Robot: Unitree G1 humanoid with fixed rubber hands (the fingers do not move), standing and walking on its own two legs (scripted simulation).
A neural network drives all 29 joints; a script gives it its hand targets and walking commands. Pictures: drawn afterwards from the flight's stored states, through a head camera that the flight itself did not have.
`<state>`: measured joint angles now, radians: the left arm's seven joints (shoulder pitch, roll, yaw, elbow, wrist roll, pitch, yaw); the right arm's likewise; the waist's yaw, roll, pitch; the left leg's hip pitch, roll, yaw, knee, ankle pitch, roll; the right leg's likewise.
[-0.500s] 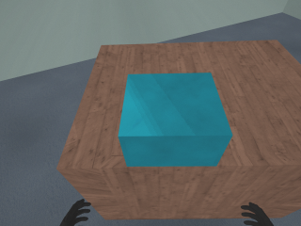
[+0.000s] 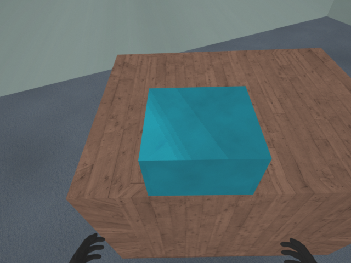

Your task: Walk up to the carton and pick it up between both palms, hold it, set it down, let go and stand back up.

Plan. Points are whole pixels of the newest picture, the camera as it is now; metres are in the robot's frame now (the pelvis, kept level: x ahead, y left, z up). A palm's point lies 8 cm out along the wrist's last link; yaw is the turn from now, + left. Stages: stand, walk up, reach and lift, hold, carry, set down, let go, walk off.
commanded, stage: walk up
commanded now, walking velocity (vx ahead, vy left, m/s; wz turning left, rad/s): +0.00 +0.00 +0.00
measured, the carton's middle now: (198, 139) +0.43 -0.02 +0.02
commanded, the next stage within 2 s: reach and lift in 1.40 s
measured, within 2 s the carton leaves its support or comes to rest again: neither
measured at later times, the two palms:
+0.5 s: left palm out of the picture +0.13 +0.26 -0.08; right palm out of the picture +0.14 -0.27 -0.07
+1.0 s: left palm out of the picture +0.11 +0.25 -0.09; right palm out of the picture +0.14 -0.29 -0.08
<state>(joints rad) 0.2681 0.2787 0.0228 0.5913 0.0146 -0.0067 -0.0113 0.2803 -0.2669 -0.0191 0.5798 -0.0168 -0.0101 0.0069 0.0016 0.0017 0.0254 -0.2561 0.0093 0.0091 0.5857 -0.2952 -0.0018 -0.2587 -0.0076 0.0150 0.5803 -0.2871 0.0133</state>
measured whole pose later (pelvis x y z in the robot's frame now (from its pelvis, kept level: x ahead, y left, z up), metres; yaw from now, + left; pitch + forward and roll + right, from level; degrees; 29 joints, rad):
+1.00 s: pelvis +0.00 -0.03 -0.01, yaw +7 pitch -2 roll +0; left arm 0.21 0.32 0.02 0.57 0.03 0.05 -0.05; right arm 0.33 -0.30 -0.05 0.55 -0.03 -0.01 -0.03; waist 0.01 -0.02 0.05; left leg -0.32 0.00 -0.11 0.64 -0.29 -0.05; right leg -0.28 -0.02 -0.12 0.64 -0.34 -0.03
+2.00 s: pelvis +0.01 +0.00 +0.02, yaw +2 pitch -5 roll +0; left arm 0.31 0.26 0.04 0.25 -0.08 0.15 0.05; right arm 0.22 -0.22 -0.07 0.51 0.03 -0.16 0.07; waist 0.05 -0.03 0.05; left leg -0.06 0.02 0.02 0.33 -0.18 -0.01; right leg -0.05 -0.02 -0.01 0.33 -0.19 0.00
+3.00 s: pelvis +0.02 +0.00 +0.02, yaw -1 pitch -2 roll +0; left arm 0.09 0.29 0.02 0.00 -0.26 0.19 0.07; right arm 0.12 -0.35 -0.12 0.07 0.30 0.12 0.05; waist 0.05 -0.01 0.00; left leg -0.07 0.02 0.05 0.29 -0.17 -0.01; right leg -0.09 0.00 0.05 0.31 -0.17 0.01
